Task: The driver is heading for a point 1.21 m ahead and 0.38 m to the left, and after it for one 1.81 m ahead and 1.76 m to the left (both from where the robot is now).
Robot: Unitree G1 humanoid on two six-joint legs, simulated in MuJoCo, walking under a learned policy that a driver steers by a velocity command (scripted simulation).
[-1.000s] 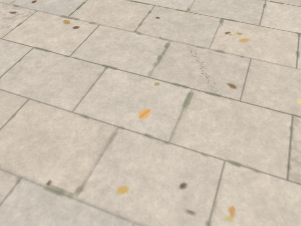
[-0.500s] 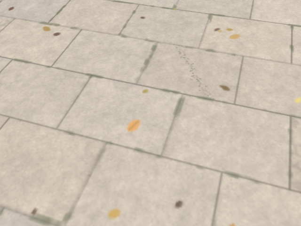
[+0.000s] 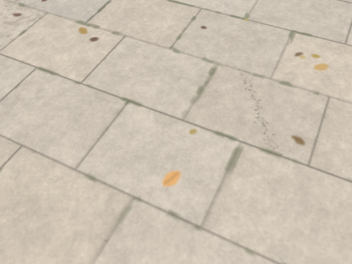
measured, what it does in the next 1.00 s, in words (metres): walks ahead, turning left: left foot, then right foot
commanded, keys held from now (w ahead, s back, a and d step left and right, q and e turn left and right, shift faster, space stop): w+q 0.84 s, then w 0.16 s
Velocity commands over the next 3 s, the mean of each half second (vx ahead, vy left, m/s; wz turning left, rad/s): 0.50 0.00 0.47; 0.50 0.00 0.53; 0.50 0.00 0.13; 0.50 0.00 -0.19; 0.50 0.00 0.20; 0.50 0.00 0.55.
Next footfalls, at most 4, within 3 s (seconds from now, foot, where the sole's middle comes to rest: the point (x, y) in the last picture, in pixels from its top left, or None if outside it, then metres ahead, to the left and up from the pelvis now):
0.10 left None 0.20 0.05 -0.77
0.60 right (212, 237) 0.55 -0.05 -0.77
1.12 left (133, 207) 0.66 0.26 -0.77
1.68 right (136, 136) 1.01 0.29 -0.77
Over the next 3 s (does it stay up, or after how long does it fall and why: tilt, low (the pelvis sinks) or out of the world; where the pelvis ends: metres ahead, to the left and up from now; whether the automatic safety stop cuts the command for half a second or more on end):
stays up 1.42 0.66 0.01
